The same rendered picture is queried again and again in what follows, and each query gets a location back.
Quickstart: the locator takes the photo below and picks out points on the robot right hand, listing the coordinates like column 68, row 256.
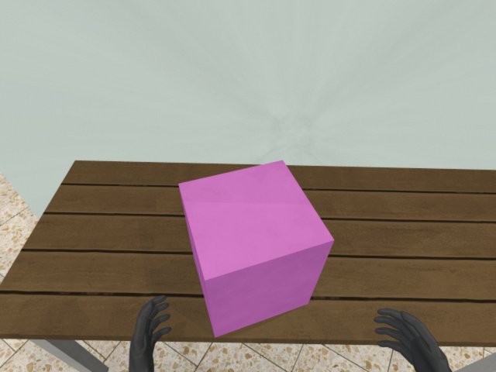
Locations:
column 417, row 345

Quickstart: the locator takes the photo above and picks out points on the table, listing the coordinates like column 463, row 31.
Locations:
column 114, row 236

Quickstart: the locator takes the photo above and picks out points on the carton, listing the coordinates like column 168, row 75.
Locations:
column 259, row 245

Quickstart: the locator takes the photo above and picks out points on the robot left hand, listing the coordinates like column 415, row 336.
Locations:
column 143, row 340

